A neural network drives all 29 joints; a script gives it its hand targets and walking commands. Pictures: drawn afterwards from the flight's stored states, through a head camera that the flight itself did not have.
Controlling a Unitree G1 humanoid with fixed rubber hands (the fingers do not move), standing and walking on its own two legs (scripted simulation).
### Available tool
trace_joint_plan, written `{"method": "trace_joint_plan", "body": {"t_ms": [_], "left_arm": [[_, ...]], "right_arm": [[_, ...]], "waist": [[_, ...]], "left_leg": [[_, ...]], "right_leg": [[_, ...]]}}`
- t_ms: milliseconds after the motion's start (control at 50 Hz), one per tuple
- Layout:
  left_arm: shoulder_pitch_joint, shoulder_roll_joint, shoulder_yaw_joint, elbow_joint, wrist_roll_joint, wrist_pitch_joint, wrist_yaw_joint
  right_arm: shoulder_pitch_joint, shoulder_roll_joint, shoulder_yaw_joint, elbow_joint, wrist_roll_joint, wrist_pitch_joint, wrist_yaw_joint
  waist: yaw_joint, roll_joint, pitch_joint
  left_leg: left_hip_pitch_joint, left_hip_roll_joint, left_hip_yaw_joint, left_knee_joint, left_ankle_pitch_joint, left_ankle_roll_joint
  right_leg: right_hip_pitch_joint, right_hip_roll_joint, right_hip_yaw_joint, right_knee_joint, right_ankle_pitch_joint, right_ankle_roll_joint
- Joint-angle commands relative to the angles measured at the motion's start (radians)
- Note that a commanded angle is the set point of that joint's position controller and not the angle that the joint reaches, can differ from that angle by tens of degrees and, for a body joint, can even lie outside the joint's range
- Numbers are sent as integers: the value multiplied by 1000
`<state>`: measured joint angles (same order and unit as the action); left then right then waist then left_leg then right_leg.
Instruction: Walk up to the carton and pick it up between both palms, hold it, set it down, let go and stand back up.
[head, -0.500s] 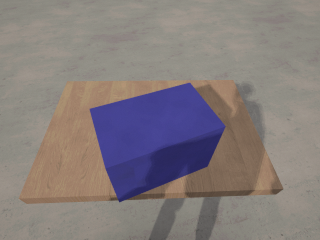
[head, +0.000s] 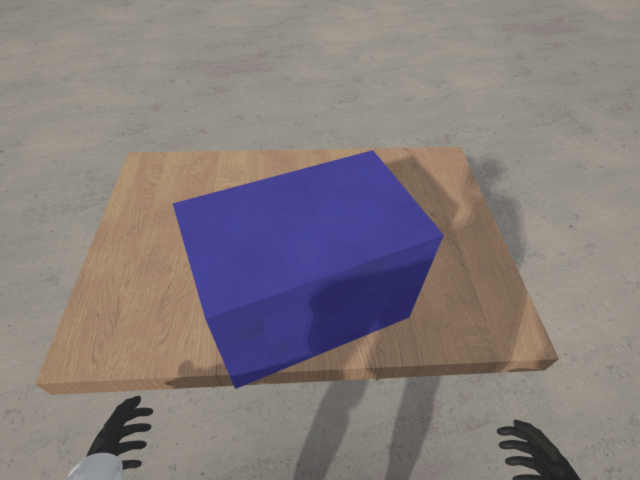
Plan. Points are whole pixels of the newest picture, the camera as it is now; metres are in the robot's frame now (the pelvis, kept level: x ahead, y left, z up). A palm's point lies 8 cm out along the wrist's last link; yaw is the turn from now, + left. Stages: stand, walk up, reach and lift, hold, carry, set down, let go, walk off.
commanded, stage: reach and lift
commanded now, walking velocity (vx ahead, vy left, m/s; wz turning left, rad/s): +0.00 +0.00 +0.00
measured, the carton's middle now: (305, 267) +0.43 +0.03 -0.02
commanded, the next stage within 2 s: none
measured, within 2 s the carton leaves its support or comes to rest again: neither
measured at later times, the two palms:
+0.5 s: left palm (125, 448) +0.18 +0.23 -0.03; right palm (587, 467) +0.17 -0.31 -0.05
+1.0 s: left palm (135, 438) +0.19 +0.22 -0.02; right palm (597, 451) +0.18 -0.31 -0.02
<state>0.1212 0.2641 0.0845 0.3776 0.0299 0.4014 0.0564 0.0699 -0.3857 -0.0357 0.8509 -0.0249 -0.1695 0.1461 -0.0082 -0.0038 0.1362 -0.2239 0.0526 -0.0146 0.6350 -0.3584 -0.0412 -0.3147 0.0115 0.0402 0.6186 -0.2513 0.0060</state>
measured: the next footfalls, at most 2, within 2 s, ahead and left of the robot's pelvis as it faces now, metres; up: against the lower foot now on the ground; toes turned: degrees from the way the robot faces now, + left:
none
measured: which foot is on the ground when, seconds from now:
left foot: down 0.00-1.00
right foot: down 0.00-1.00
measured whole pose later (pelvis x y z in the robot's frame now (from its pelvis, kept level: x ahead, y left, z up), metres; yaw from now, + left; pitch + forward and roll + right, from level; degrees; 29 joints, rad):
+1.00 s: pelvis +0.02 +0.01 +0.01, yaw +0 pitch +0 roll -1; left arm 0.33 0.04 0.06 0.17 0.02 -0.01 0.22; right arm 0.17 -0.51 -0.04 0.76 0.33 -0.42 0.33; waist -0.01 0.02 0.04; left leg -0.23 0.06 -0.01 0.57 -0.34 -0.04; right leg -0.30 0.02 0.04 0.52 -0.22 0.00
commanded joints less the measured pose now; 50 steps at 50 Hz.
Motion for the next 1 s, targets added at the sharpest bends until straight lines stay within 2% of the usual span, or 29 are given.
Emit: {"method": "trace_joint_plan", "body": {"t_ms": [0, 60, 100, 120, 180, 220, 260, 320, 380, 440, 460, 500, 520, 580, 660, 740, 760, 780, 800, 860, 880, 940, 980], "left_arm": [[14, 92, 50, -212, -15, -64, 58], [13, 60, 22, -224, -24, -73, 68], [-1, 45, 18, -225, -13, -80, 73], [9, 32, 8, -228, -6, -85, 75], [-2, 16, 9, -251, 3, -102, 83], [9, 3, 10, -242, 5, -114, 84], [1, 10, 23, -249, 2, -126, 87], [2, 21, 49, -244, -15, -151, 87], [2, 44, 79, -261, -54, -182, 93], [43, 43, 101, -248, -53, -213, 94], [54, 37, 98, -253, -50, -223, 95], [76, 27, 113, -253, -40, -252, 99], [86, 11, 99, -262, -37, -264, 102], [137, -27, 71, -269, -37, -304, 110], [181, -84, 21, -315, -34, -357, 130], [206, -124, -10, -359, -27, -406, 154], [210, -137, -21, -363, -22, -415, 160], [212, -138, -25, -373, -27, -427, 165], [212, -145, -35, -378, -28, -439, 168], [217, -168, -57, -399, -33, -464, 183], [223, -177, -67, -394, -35, -471, 186], [235, -188, -67, -393, -26, -476, 193], [229, -199, -53, -383, -19, -480, 197]], "right_arm": [[5, -294, -161, -144, 119, -32, 35], [-14, -315, -179, -185, 121, -22, 52], [-28, -336, -183, -215, 128, -17, 58], [-24, -350, -196, -227, 134, -17, 61], [-36, -359, -190, -246, 152, -10, 69], [-37, -367, -189, -270, 163, -8, 74], [-49, -369, -181, -278, 179, -4, 77], [-46, -335, -140, -317, 192, -1, 80], [-37, -287, -112, -375, 201, -5, 84], [3, -275, -96, -393, 220, -15, 79], [19, -274, -96, -395, 229, -22, 78], [44, -278, -74, -375, 251, -30, 79], [56, -291, -82, -361, 261, -41, 84], [65, -321, -74, -306, 296, -79, 98], [65, -364, -51, -227, 362, -138, 127], [35, -408, -45, -193, 408, -212, 153], [35, -417, -46, -175, 413, -225, 158], [25, -418, -40, -174, 423, -242, 162], [27, -428, -47, -171, 429, -259, 163], [8, -451, -38, -170, 450, -291, 174], [20, -449, -37, -157, 455, -299, 176], [24, -461, -10, -136, 484, -310, 190], [14, -472, 10, -143, 498, -317, 198]], "waist": [[10, 57, -273], [1, 84, -244], [0, 89, -223], [-12, 116, -224], [2, 143, -234], [-2, 107, -231], [3, 77, -229], [26, -35, -230], [57, -176, -257], [67, -197, -250], [60, -190, -259], [70, -181, -265], [58, -157, -275], [56, -134, -282], [67, -49, -306], [71, -21, -335], [66, -16, -334], [75, -20, -346], [64, -23, -344], [70, -50, -348], [62, -61, -349], [70, -57, -336], [91, -72, -319]], "left_leg": [[-84, 3, 35, -226, 128, 29], [-219, 33, 31, -289, -51, 52], [-362, 52, 35, -328, -152, 84], [-414, 69, 28, -347, -191, 95], [-510, 77, 31, -357, -231, 109], [-525, 82, 32, -358, -254, 117], [-523, 69, 40, -344, -225, 111], [-419, 27, 67, -289, -146, 96], [-228, -43, 83, -205, -5, 62], [-191, -54, 88, -201, 59, 59], [-178, -58, 84, -207, 74, 58], [-161, -57, 82, -212, 109, 57], [-134, -55, 75, -217, 112, 51], [-81, -44, 62, -230, 165, 44], [-52, -26, 45, -227, 238, 17], [2, -23, 34, -199, 331, -4], [17, -21, 27, -200, 337, -8], [23, -27, 33, -188, 354, -10], [25, -29, 32, -180, 364, -12], [29, -26, 33, -174, 363, -11], [34, -28, 33, -175, 357, -8], [32, -25, 38, -175, 324, -1], [9, -28, 43, -176, 314, 3]], "right_leg": [[284, 41, -126, -104, 195, -38], [341, 56, -133, -74, 145, -37], [435, 66, -131, -41, 134, -25], [477, 79, -141, -14, 158, -20], [543, 80, -124, 13, 155, -16], [551, 79, -113, 5, 132, -15], [537, 68, -99, -6, 114, -16], [425, 26, -37, -83, -3, -25], [250, -31, 34, -191, -128, -36], [247, -38, 62, -227, -118, -27], [256, -34, 55, -229, -87, -23], [262, -31, 56, -226, -49, -21], [247, -22, 33, -218, -20, -26], [231, 4, -13, -205, 80, -38], [216, 40, -46, -169, 169, -64], [189, 60, -63, -159, 218, -85], [178, 66, -67, -157, 222, -90], [169, 63, -65, -159, 220, -94], [160, 67, -70, -153, 229, -94], [137, 69, -69, -154, 220, -100], [137, 70, -68, -156, 222, -100], [122, 71, -66, -156, 199, -103], [115, 68, -57, -156, 181, -106]]}}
